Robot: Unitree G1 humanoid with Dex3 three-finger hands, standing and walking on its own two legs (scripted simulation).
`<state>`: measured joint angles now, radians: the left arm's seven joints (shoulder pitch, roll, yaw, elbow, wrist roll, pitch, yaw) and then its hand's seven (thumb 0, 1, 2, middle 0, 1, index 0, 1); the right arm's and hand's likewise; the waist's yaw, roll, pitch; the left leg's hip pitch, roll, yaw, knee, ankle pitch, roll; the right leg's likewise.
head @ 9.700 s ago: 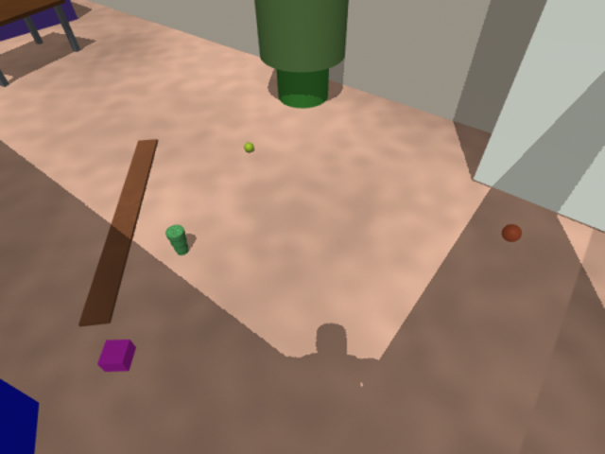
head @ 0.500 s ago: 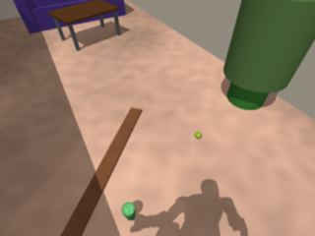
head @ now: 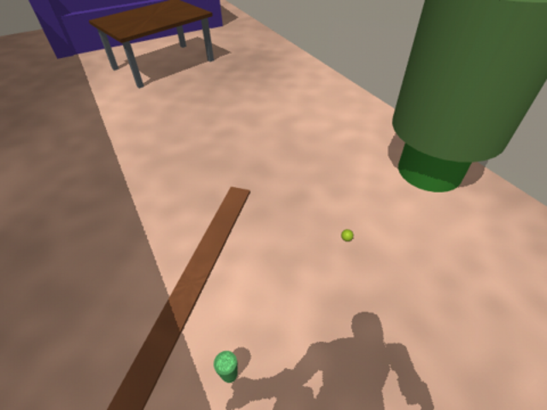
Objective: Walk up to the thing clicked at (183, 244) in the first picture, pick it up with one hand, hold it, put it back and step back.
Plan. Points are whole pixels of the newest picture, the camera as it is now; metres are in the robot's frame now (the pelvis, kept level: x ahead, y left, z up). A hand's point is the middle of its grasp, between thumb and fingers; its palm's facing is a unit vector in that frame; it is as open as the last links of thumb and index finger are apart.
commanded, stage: stand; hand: left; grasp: from the side
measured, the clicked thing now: (227, 369) +0.42 +0.20 -0.72
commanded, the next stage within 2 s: go down in 0.30 s
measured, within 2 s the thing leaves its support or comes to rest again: neither
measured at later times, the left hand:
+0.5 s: hand out of the picture +0.10 +0.25 -0.15, palm faces +0.05 -0.94 -0.34, open 7.9 cm
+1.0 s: hand out of the picture +0.16 +0.27 -0.19, palm faces +0.05 -0.94 -0.33, open 16.7 cm
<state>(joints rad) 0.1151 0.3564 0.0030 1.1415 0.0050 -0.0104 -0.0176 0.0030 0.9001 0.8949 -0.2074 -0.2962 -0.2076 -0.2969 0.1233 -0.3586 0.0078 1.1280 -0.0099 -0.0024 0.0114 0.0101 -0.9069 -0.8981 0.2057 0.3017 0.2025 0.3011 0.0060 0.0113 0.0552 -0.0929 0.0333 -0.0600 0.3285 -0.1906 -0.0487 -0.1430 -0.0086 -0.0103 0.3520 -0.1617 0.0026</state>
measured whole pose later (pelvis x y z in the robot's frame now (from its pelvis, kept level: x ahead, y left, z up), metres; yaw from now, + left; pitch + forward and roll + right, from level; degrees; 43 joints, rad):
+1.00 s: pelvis +0.01 +0.02 -0.06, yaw -1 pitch +11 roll -1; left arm 0.18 0.31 0.18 0.58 0.05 0.25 -0.03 0.00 -0.37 0.11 -0.06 -0.06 -0.05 -0.08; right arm 0.24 -0.25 -0.02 0.61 0.02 -0.11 -0.03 0.01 -0.87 -0.89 0.21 0.30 0.20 0.30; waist -0.03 0.00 -0.09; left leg -0.65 0.02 -0.05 0.93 -0.48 -0.02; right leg -0.68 -0.01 0.01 0.88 -0.40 0.03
